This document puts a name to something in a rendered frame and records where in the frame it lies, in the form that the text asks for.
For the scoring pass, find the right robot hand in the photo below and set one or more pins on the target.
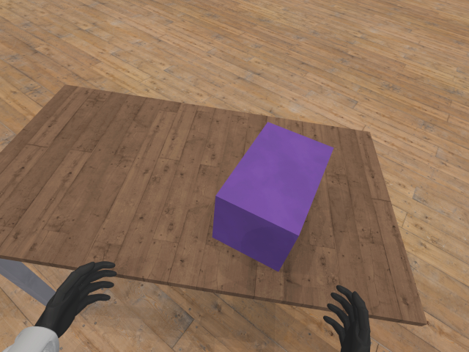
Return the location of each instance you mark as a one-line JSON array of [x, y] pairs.
[[355, 336]]

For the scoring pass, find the left robot forearm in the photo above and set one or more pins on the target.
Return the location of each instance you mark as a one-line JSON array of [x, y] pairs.
[[35, 339]]

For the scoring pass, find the left robot hand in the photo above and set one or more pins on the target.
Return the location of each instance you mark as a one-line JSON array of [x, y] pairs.
[[73, 296]]

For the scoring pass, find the carton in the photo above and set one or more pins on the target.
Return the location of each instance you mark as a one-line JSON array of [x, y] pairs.
[[261, 208]]

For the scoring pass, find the table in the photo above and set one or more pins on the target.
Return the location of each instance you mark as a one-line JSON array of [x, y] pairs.
[[105, 176]]

